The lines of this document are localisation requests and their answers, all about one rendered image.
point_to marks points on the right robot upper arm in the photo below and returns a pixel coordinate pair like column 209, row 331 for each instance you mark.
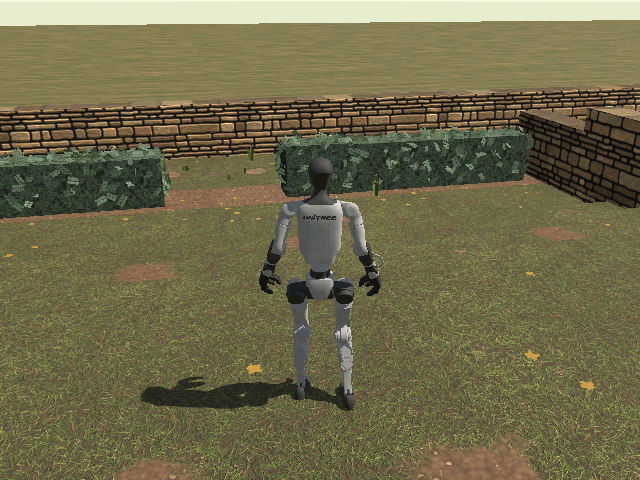
column 352, row 212

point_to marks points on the left robot hand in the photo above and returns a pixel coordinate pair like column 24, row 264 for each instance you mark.
column 263, row 280

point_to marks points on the left robot shin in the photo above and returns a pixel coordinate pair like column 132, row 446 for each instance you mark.
column 300, row 353

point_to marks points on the left robot upper arm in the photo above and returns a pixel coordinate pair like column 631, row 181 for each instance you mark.
column 288, row 210

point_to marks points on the right robot hand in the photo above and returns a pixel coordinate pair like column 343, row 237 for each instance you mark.
column 376, row 282

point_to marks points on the robot right forearm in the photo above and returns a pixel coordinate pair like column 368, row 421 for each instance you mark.
column 369, row 263

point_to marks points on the robot left forearm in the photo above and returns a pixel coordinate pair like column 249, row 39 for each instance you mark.
column 270, row 262

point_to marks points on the right robot thigh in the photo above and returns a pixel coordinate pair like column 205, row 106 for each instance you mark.
column 343, row 300

